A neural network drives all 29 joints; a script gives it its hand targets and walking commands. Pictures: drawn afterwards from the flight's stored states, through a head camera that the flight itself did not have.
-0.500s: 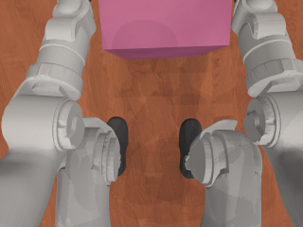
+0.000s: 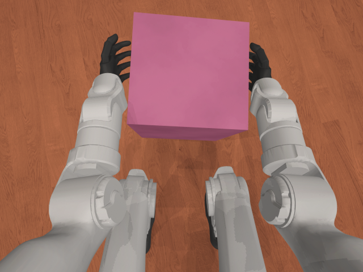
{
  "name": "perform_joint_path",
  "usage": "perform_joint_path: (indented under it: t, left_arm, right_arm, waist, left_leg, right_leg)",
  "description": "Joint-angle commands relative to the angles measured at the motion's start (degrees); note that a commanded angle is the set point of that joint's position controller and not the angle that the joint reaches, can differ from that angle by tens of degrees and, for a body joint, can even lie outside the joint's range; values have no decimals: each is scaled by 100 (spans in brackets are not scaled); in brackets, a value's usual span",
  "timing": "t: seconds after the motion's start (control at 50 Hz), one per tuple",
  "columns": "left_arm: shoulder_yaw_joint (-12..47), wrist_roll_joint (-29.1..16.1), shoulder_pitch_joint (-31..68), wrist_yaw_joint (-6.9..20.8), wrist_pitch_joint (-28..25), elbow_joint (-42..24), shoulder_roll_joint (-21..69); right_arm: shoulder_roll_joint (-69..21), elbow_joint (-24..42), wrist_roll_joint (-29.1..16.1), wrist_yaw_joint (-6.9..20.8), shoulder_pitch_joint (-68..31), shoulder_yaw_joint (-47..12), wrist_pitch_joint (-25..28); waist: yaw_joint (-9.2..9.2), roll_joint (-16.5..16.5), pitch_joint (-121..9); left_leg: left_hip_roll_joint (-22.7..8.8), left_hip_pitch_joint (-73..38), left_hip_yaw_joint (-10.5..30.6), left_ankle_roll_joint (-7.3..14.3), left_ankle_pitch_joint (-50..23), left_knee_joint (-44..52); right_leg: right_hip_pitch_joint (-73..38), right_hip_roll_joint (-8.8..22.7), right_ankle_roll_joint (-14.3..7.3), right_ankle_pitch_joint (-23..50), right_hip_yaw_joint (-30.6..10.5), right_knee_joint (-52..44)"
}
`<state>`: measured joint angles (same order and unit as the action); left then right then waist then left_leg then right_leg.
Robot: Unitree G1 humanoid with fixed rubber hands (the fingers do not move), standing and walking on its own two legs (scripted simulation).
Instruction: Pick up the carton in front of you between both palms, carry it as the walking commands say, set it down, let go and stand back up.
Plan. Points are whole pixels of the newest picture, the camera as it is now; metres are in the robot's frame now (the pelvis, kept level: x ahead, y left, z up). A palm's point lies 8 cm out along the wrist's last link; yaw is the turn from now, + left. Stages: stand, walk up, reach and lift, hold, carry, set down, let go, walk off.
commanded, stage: reach and lift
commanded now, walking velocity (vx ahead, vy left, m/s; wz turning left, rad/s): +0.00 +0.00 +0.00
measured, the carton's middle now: (184, 92) +0.50 -0.02 -0.14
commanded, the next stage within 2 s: none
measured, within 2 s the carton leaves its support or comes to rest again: neither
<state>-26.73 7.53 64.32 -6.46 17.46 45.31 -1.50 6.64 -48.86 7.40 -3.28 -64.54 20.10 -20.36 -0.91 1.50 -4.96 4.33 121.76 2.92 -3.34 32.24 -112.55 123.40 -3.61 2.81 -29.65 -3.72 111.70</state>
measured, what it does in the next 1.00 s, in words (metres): rises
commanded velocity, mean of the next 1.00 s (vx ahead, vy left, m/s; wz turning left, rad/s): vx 0.00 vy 0.00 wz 0.00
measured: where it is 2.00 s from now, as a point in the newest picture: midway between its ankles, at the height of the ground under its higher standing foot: (180, 231)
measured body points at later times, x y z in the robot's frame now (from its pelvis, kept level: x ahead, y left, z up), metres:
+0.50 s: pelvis +0.02 +0.00 +0.11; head +0.24 -0.01 +0.51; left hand +0.49 +0.14 +0.07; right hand +0.48 -0.16 +0.05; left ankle +0.11 +0.13 -0.40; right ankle +0.12 -0.13 -0.40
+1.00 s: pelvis +0.07 +0.01 +0.25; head +0.17 +0.00 +0.69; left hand +0.44 +0.14 +0.23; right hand +0.43 -0.16 +0.21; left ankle +0.11 +0.13 -0.40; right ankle +0.12 -0.13 -0.40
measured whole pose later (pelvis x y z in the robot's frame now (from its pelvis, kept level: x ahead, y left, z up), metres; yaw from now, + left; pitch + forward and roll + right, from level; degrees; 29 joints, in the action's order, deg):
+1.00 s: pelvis +0.07 +0.01 +0.25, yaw -1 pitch +22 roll +0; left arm -21.1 11.0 28.6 -3.1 18.9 32.1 8.2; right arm -5.0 -32.2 11.4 -1.3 -27.1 18.5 -22.5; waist 0.0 1.6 -10.1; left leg 3.0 57.9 4.7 -0.9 24.9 -61.3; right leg 58.7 -1.8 1.6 -22.9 -3.8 60.1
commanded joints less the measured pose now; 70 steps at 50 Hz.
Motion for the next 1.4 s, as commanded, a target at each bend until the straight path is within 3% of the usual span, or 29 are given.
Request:
perform_joint_path:
  t: [0.0, 0.02, 0.04, 0.06, 0.08, 0.14, 0.2, 0.3, 0.32, 0.38, 0.42, 0.48, 0.56, 0.58, 0.6, 0.62, 0.64, 0.74, 0.76, 0.78, 0.84, 0.92, 0.94, 1.02, 1.06, 1.18, 1.28, 1.3, 1.38]
  left_arm:
    - [2025, -126, 3736, 1539, 115, 429, 5816]
    - [1937, -51, 3651, 1569, 160, 512, 5936]
    - [1995, -72, 3818, 1586, 155, 358, 5960]
    - [2059, -94, 3788, 1618, 205, 359, 6063]
    - [2151, -137, 3893, 1651, 214, 130, 6161]
    - [2435, -349, 3755, 1724, 318, 46, 6347]
    - [2906, -624, 3650, 1785, 426, -362, 6631]
    - [3282, -708, 2959, 1799, 529, -544, 6903]
    - [3405, -721, 2873, 1792, 534, -623, 6922]
    - [3586, -829, 2652, 1753, 457, -790, 6973]
    - [3688, -904, 2418, 1727, 424, -807, 7071]
    - [3547, -718, 1896, 1710, 436, -561, 7065]
    - [3481, -529, 1313, 1734, 390, -446, 6958]
    - [3398, -466, 1187, 1751, 385, -360, 7005]
    - [3311, -405, 1024, 1755, 398, -229, 6969]
    - [3403, -431, 992, 1766, 357, -343, 7048]
    - [3292, -319, 735, 1777, 354, -295, 7007]
    - [3679, -462, 509, 1785, 171, -604, 7124]
    - [3679, -467, 341, 1778, 166, -583, 7148]
    - [3648, -450, 234, 1789, 164, -542, 7155]
    - [3862, -451, -204, 1795, 210, -772, 7262]
    - [4087, -449, -677, 1786, 237, -972, 7212]
    - [4079, -415, -882, 1775, 259, -966, 7268]
    - [4344, -518, -1126, 1814, 302, -1282, 7182]
    - [4263, -433, -1564, 1804, 403, -1171, 7105]
    - [4493, -503, -2113, 1835, 758, -1493, 7100]
    - [4612, -563, -2393, 1842, 1146, -1920, 7076]
    - [4635, -595, -2262, 1873, 1219, -1997, 7053]
    - [4317, -399, -2159, 1961, 1528, -1879, 6964]
  right_arm:
    - [-6123, 282, -356, 1440, -4264, -1880, 167]
    - [-6071, 403, -329, 1446, -4365, -1895, 169]
    - [-6230, 370, -313, 1472, -4310, -1875, 119]
    - [-6200, 359, -271, 1461, -4270, -1835, 119]
    - [-6261, 525, -221, 1468, -4237, -1830, 101]
    - [-6404, 517, -214, 1470, -4017, -1881, -23]
    - [-6602, 1070, -384, 1498, -3825, -2224, -77]
    - [-6844, 1345, -593, 1621, -3379, -2683, -196]
    - [-6867, 1434, -594, 1637, -3286, -2710, -199]
    - [-6998, 1541, -736, 1642, -3043, -2992, -164]
    - [-7061, 1821, -894, 1614, -2971, -3264, -112]
    - [-7110, 1618, -835, 1572, -2490, -3221, -135]
    - [-7201, 1282, -556, 1540, -1792, -2963, -135]
    - [-7166, 1164, -463, 1535, -1565, -2911, -126]
    - [-7050, 1048, -414, 1544, -1388, -2782, -121]
    - [-7142, 1236, -431, 1552, -1341, -2863, -71]
    - [-7122, 1272, -453, 1553, -1332, -2890, -45]
    - [-7163, 1557, -460, 1470, -911, -3119, 136]
    - [-7216, 1586, -420, 1477, -762, -3144, 139]
    - [-7221, 1599, -412, 1466, -593, -3197, 142]
    - [-7261, 1699, -418, 1487, -139, -3282, 110]
    - [-7320, 2088, -545, 1536, 218, -3645, 75]
    - [-7263, 2135, -551, 1547, 246, -3699, 48]
    - [-7220, 2291, -542, 1552, 659, -3860, -42]
    - [-7289, 2323, -601, 1544, 951, -3959, -132]
    - [-7053, 2598, -670, 1567, 1512, -4029, -433]
    - [-7012, 2864, -715, 1619, 1802, -3992, -813]
    - [-6981, 2869, -642, 1631, 1825, -3892, -893]
    - [-6847, 2811, -476, 1708, 1637, -3676, -1180]
  waist:
    - [267, -520, -4947]
    - [378, -367, -5094]
    - [320, -600, -5345]
    - [243, -386, -5483]
    - [123, -443, -5827]
    - [59, -314, -6177]
    - [-118, -138, -7009]
    - [-99, -24, -6861]
    - [-9, 20, -6824]
    - [-105, -157, -6773]
    - [-22, -186, -6835]
    - [140, -255, -6020]
    - [118, -336, -5216]
    - [12, -349, -5029]
    - [41, -180, -4736]
    - [-4, -239, -4798]
    - [215, -175, -4778]
    - [2, -202, -4639]
    - [92, -137, -4570]
    - [-90, -220, -4438]
    - [-23, -52, -4195]
    - [-12, -119, -4015]
    - [159, -112, -3909]
    - [-58, -224, -3583]
    - [92, -316, -3266]
    - [4, -159, -2401]
    - [85, -36, -1608]
    - [-47, -46, -1523]
    - [2, 113, -701]
  left_leg:
    - [640, -2479, -750, 318, -187, 1746]
    - [644, -2548, -796, 313, -185, 1801]
    - [636, -2737, -779, 335, -269, 1856]
    - [646, -2671, -805, 280, -284, 1862]
    - [640, -2940, -748, 283, -414, 1987]
    - [649, -3194, -765, 194, -603, 2194]
    - [669, -3928, -736, 128, -1055, 2381]
    - [656, -4517, -691, 87, -1373, 2801]
    - [682, -4593, -686, 65, -1402, 2920]
    - [668, -4906, -587, 90, -1581, 3094]
    - [685, -5248, -522, 113, -1738, 3250]
    - [675, -5223, -531, 159, -1385, 3589]
    - [627, -5493, -411, 216, -1300, 4046]
    - [620, -5522, -391, 201, -1305, 4167]
    - [587, -5671, -311, 220, -1189, 4416]
    - [576, -5957, -276, 212, -1355, 4497]
    - [567, -6089, -275, 210, -1513, 4605]
    - [504, -6666, -134, 229, -1756, 5030]
    - [512, -6888, -93, 245, -1777, 5177]
    - [496, -6977, -73, 245, -1765, 5273]
    - [468, -7484, 3, 243, -1925, 5658]
    - [389, -8220, 85, 267, -2358, 6087]
    - [368, -8276, 131, 277, -2467, 6209]
    - [336, -8933, 193, 274, -2749, 6726]
    - [288, -9308, 245, 306, -2973, 7037]
    - [188, -10360, 368, 263, -3520, 7815]
    - [116, -10888, 352, 261, -3339, 8473]
    - [100, -10927, 352, 241, -3170, 8554]
    - [32, -10953, 318, 258, -2286, 8869]
  right_leg:
    - [-3205, -555, -169, 157, 811, -1621]
    - [-3317, -567, -185, 127, 750, -1713]
    - [-3568, -588, -143, 188, 760, -1806]
    - [-3769, -582, -182, 198, 719, -1839]
    - [-3943, -616, -163, 411, 776, -1884]
    - [-4381, -579, -169, 649, 775, -2071]
    - [-4972, -599, -193, 1154, 820, -2229]
    - [-5429, -595, -146, 1518, 790, -2638]
    - [-5493, -583, -169, 1526, 780, -2705]
    - [-5811, -596, -125, 1708, 760, -2922]
    - [-5981, -595, -113, 1826, 733, -3004]
    - [-6199, -588, -107, 1456, 615, -3431]
    - [-6545, -570, -90, 1359, 491, -3936]
    - [-6734, -572, -94, 1443, 433, -4138]
    - [-6667, -541, -130, 1293, 451, -4224]
    - [-6769, -569, -143, 1389, 461, -4328]
    - [-6963, -527, -149, 1512, 372, -4429]
    - [-7797, -486, -222, 1849, 234, -4903]
    - [-7852, -468, -226, 1854, 201, -4999]
    - [-7959, -467, -232, 1864, 202, -5163]
    - [-8450, -435, -273, 1987, 114, -5518]
    - [-9071, -398, -263, 2381, 56, -5958]
    - [-9284, -359, -284, 2481, 27, -6067]
    - [-9977, -335, -290, 2817, -32, -6623]
    - [-10231, -300, -268, 2938, -83, -6929]
    - [-10954, -277, -261, 3265, -91, -7695]
    - [-11524, -233, -295, 3071, -44, -8294]
    - [-11651, -200, -323, 2997, -58, -8370]
    - [-11514, -136, -369, 2107, 16, -8663]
